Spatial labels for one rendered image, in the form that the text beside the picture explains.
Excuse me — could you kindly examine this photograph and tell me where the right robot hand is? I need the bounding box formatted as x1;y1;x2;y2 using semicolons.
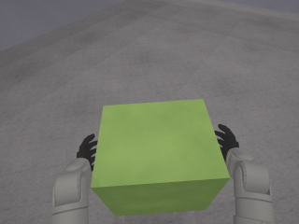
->
214;124;239;162

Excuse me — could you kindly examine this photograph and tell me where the carton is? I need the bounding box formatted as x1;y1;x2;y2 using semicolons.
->
91;99;231;217

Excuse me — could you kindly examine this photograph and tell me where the left robot hand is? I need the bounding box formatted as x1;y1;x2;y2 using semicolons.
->
77;133;98;171

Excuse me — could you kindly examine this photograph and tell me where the robot right forearm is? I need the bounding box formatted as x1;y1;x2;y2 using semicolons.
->
225;147;277;224

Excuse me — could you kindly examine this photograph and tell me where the robot left forearm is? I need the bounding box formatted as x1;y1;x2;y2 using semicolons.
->
51;158;92;224

